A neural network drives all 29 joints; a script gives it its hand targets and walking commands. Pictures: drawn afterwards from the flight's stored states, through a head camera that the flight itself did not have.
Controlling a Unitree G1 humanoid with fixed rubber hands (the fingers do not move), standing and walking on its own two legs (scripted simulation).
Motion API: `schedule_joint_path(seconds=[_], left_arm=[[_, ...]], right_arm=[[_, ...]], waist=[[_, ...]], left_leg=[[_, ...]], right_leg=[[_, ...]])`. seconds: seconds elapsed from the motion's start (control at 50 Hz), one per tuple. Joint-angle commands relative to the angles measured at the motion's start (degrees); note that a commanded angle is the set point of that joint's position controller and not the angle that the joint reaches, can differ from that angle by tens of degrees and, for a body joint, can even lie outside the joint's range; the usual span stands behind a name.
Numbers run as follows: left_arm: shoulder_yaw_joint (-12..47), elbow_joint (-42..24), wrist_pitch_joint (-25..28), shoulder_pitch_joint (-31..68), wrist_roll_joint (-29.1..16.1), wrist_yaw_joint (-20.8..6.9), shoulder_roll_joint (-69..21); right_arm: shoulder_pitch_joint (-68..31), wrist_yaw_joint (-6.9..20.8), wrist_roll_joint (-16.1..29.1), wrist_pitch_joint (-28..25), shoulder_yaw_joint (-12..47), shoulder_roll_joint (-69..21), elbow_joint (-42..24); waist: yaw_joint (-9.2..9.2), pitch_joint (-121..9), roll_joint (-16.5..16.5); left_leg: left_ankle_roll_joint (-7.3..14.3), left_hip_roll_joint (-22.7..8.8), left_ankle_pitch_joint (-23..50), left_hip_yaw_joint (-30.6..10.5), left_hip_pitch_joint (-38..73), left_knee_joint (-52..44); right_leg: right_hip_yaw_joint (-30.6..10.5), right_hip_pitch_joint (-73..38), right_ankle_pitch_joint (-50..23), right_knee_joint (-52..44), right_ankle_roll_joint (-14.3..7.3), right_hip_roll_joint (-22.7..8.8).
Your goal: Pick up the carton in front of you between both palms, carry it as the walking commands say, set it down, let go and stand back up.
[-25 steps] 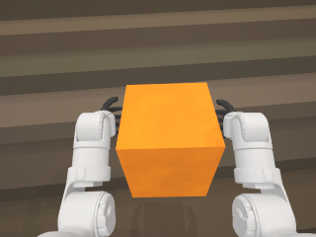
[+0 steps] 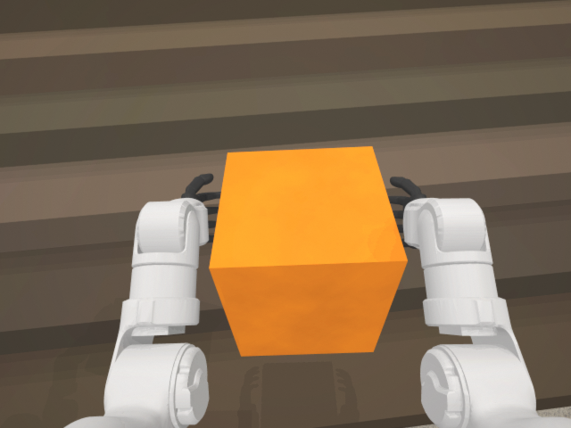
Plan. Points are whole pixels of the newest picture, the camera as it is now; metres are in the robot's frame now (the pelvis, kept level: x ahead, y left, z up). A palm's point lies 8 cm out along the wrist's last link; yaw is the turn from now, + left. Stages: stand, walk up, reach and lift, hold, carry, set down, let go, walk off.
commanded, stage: carry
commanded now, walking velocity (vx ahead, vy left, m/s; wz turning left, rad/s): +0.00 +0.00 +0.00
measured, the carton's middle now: (303, 256) +0.35 +0.00 +0.05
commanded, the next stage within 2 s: none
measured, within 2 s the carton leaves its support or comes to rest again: neither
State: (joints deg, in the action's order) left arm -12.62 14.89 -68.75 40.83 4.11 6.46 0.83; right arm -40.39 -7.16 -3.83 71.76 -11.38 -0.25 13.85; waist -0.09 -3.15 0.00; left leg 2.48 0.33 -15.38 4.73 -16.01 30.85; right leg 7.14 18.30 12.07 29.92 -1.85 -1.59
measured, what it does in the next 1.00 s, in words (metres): shifts its weight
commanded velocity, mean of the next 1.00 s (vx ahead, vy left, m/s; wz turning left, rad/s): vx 0.31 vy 0.00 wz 0.00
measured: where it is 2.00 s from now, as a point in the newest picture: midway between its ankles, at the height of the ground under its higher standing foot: (285, 298)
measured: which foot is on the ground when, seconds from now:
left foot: down 0.00-0.96, up 0.98-1.00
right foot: down 0.00-1.00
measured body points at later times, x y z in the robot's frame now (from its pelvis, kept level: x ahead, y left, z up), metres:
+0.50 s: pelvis -0.01 +0.00 +0.00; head -0.02 +0.00 +0.45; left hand +0.36 +0.15 +0.13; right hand +0.35 -0.15 +0.13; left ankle +0.01 +0.09 -0.73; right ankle +0.04 -0.10 -0.73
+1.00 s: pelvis +0.09 +0.00 -0.01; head +0.09 +0.01 +0.44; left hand +0.48 +0.16 +0.15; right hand +0.48 -0.14 +0.16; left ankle +0.03 +0.09 -0.71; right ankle +0.04 -0.10 -0.73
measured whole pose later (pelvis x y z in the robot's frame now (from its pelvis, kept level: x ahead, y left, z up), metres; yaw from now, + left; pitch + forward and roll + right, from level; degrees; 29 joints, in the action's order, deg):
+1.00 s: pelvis +0.09 +0.00 -0.01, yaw +0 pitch +4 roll -1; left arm -13.8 14.6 -75.5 50.5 3.5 8.1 1.5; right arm -49.8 -7.3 -1.9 78.5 -14.7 3.2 13.8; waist 1.8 -4.7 0.4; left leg 2.5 -0.9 -24.8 4.8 -20.2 48.1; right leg 7.2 16.1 23.8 36.4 -1.9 -1.1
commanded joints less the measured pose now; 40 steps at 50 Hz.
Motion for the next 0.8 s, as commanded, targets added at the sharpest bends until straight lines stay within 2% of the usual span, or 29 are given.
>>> schedule_joint_path(seconds=[0.0,0.38,0.48,0.54,0.6,0.68,0.78], left_arm=[[30.89,-4.34,-0.45,38.5,-24.42,-13.53,-65.02],[30.79,-4.28,-0.55,38.43,-24.26,-13.68,-64.75],[32.13,-8.39,-1.09,42.77,-25.69,-13.11,-63.54],[32.53,-10.88,-2.56,44.63,-26.76,-12.13,-61.14],[31.35,-10.43,-4.81,44.41,-26.58,-11.26,-58.13],[28.42,-6.49,-7.0,44.44,-25.77,-11.22,-56.64],[25.06,-1.69,-7.58,47.08,-25.45,-12.01,-59.24]], right_arm=[[-42.26,12.85,23.21,-2.85,29.78,-62.31,-6.98],[-42.29,12.92,23.3,-2.79,29.99,-62.51,-6.85],[-46.83,12.27,24.39,-2.27,31.06,-61.68,-10.89],[-49.18,11.27,25.23,-0.74,31.31,-59.29,-13.51],[-48.86,10.45,24.91,1.48,30.09,-55.97,-12.69],[-47.73,10.44,23.77,3.72,27.12,-53.96,-7.93],[-49.0,10.99,22.56,4.37,23.55,-55.28,-3.0]], waist=[[-0.06,-19.88,-0.43],[-0.04,-19.97,-0.24],[0.42,-17.72,0.22],[0.49,-17.22,1.15],[0.63,-17.93,0.31],[0.81,-20.1,-0.82],[0.56,-19.55,-0.89]], left_leg=[[1.65,-8.21,9.85,-6.75,3.58,-4.77],[1.53,-8.12,8.5,-6.75,2.99,-4.79],[2.1,-6.34,-8.98,-5.74,-0.32,-7.29],[3.33,-4.85,-14.38,-5.06,-1.19,-5.76],[4.35,-5.26,-11.17,-5.58,-0.4,-5.08],[5.02,-6.31,2.92,-5.58,2.33,-1.57],[5.06,-6.48,8.69,-6.02,3.52,1.78]], right_leg=[[-6.91,-9.43,-7.34,-3.04,-1.27,-7.03],[-7.07,-9.22,-7.07,-3.46,-1.38,-7.21],[-7.72,-6.88,12.36,-6.91,-1.76,-6.51],[-8.56,-4.84,19.33,-7.48,-3.13,-6.22],[-7.75,-4.46,15.17,-5.22,-3.75,-5.68],[-5.05,-5.63,-0.67,1.78,-3.73,-4.49],[-5.33,-3.53,-2.66,4.97,-4.09,-3.83]])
